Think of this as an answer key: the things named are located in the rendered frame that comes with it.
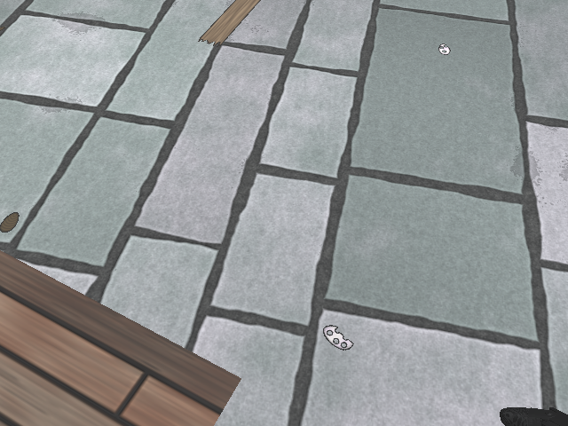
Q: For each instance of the robot right hand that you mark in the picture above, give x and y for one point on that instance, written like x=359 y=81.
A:
x=522 y=416

